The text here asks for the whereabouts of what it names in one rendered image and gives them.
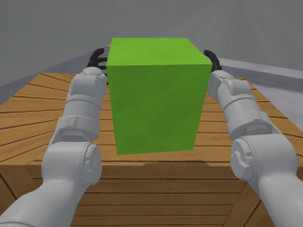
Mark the pedestal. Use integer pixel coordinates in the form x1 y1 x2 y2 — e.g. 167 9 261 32
0 73 303 227

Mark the robot right hand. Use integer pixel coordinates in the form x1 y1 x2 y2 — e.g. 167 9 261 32
204 49 223 74

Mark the robot left forearm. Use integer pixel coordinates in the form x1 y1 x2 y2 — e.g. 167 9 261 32
41 66 107 179

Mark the carton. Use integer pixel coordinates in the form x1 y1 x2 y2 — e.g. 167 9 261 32
106 38 213 155

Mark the robot left hand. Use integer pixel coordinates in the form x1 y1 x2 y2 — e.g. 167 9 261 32
86 48 109 85

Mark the robot left upper arm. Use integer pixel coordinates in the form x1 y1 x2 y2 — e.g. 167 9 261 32
0 142 102 227

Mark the robot right upper arm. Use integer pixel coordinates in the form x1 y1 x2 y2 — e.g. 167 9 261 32
230 133 303 227

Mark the robot right forearm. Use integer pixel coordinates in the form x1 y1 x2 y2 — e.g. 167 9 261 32
206 70 298 169

